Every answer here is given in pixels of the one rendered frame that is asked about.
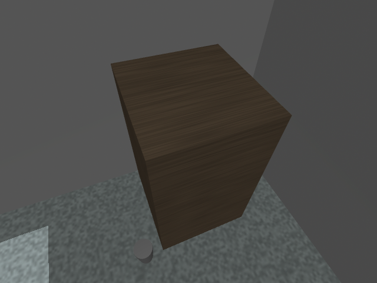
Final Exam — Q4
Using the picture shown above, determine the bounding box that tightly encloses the cup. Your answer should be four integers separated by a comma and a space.
133, 239, 153, 264

